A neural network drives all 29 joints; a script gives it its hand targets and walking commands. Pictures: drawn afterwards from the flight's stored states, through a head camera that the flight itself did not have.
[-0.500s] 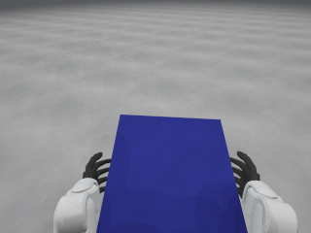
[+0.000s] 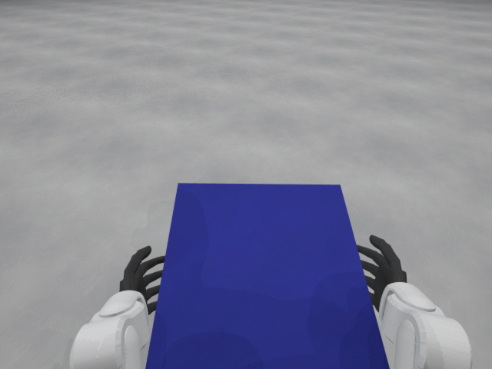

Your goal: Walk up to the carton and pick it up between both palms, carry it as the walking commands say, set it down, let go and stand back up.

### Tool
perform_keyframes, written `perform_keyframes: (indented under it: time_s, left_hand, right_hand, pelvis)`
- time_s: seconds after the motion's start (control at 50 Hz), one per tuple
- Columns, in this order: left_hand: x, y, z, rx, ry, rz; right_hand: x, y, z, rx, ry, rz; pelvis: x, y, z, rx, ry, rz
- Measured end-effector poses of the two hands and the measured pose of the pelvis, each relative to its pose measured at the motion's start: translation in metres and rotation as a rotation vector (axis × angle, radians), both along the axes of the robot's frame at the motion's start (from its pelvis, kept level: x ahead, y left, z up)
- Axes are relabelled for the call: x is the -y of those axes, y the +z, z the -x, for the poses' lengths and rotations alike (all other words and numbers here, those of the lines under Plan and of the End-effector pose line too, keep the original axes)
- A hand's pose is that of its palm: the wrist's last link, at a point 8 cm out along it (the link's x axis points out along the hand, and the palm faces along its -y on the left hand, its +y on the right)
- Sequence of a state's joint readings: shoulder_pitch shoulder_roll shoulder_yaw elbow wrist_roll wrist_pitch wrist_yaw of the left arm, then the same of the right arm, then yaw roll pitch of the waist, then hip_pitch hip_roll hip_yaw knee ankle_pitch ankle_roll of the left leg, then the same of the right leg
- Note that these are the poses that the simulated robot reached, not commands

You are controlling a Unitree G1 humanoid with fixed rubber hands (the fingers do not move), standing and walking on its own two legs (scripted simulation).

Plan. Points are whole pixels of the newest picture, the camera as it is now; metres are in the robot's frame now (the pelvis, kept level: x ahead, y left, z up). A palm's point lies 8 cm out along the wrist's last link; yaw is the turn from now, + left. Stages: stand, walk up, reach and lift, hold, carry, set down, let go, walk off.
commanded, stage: carry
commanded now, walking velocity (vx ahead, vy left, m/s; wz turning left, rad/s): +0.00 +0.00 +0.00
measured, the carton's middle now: (258, 293) +0.27 +0.00 +0.03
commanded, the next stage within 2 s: none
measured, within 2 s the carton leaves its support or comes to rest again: neither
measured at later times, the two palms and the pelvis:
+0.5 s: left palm (105, 328) +0.18 +0.19 +0.11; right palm (388, 329) +0.18 -0.16 +0.11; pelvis -0.04 +0.02 +0.00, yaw -1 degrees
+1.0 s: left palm (110, 334) +0.19 +0.20 +0.08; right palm (375, 324) +0.19 -0.15 +0.08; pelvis -0.05 +0.02 +0.00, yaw -1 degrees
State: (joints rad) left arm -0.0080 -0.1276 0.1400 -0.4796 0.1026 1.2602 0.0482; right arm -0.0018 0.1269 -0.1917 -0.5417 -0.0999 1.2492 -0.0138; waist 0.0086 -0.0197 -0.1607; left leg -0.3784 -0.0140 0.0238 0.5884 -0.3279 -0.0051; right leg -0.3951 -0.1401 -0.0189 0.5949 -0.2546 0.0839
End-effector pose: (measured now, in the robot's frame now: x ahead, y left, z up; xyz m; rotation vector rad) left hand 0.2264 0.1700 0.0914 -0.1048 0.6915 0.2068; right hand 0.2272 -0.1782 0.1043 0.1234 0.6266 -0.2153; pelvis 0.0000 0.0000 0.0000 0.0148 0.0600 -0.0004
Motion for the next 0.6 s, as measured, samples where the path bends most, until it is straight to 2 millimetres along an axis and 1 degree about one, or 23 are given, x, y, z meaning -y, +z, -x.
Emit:
perform_keyframes:
  time_s: [0.04,0.08,0.2,0.26,0.42,0.52,0.6]
  left_hand:
    - [-0.013,-0.004,0.002,0.002,0.009,0.015]
    - [-0.022,-0.004,0.005,-0.013,0.013,0.024]
    - [-0.034,0.001,0.015,0.004,0.010,0.025]
    - [-0.034,0.005,0.021,0.018,0.005,0.012]
    - [-0.021,0.012,0.037,0.029,-0.011,-0.022]
    - [-0.021,0.018,0.045,0.049,-0.012,-0.033]
    - [-0.021,0.018,0.049,0.054,-0.011,-0.030]
  right_hand:
    - [-0.013,0.002,-0.001,-0.002,0.013,0.020]
    - [-0.022,0.003,0.001,-0.017,0.017,0.029]
    - [-0.035,0.009,0.013,-0.002,0.013,0.036]
    - [-0.035,0.008,0.021,0.010,0.009,0.025]
    - [-0.021,0.000,0.044,0.019,-0.009,-0.015]
    - [-0.021,0.002,0.053,0.038,-0.010,-0.025]
    - [-0.021,0.004,0.056,0.042,-0.010,-0.024]
  pelvis:
    - [-0.009,0.000,0.002,0.003,-0.002,0.001]
    - [-0.016,0.004,0.004,0.002,-0.003,0.013]
    - [-0.029,0.008,0.019,0.004,-0.007,0.030]
    - [-0.031,0.008,0.025,0.010,-0.013,0.028]
    - [-0.024,0.005,0.039,0.027,-0.025,0.012]
    - [-0.025,0.004,0.046,0.036,-0.025,0.013]
    - [-0.025,0.004,0.048,0.039,-0.025,0.014]
